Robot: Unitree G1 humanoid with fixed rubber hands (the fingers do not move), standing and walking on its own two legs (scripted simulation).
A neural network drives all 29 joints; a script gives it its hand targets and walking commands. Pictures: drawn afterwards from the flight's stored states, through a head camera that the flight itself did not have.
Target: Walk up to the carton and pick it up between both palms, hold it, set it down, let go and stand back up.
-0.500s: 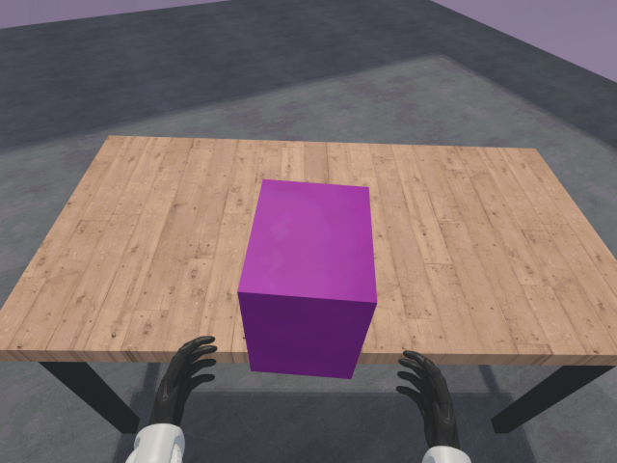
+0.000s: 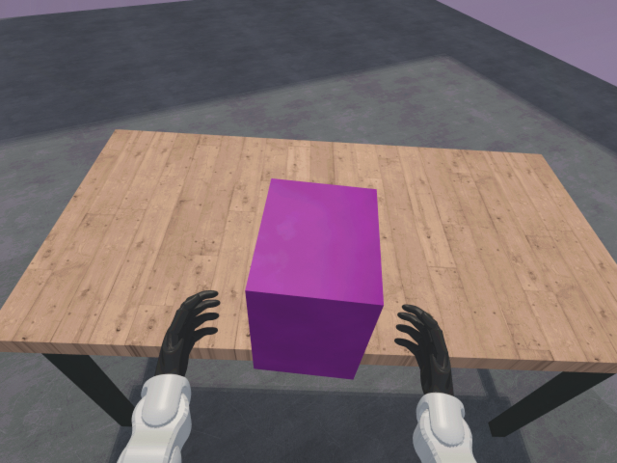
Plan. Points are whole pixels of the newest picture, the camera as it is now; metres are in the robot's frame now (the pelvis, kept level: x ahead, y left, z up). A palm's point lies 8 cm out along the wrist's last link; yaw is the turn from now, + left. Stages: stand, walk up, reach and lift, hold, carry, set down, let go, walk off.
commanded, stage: reach and lift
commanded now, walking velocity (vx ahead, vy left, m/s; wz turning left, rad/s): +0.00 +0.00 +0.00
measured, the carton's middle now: (313, 281) +0.39 -0.01 -0.03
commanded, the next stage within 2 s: none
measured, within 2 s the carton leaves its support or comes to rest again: neither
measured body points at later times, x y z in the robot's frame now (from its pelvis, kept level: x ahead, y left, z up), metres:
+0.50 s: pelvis +0.00 -0.01 +0.00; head -0.01 -0.01 +0.45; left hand +0.33 +0.16 +0.06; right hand +0.33 -0.16 +0.04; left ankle -0.03 +0.10 -0.75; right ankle -0.01 -0.12 -0.75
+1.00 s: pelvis -0.02 +0.00 +0.01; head -0.01 -0.01 +0.46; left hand +0.40 +0.15 +0.11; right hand +0.39 -0.17 +0.10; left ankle -0.03 +0.10 -0.75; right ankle -0.01 -0.12 -0.75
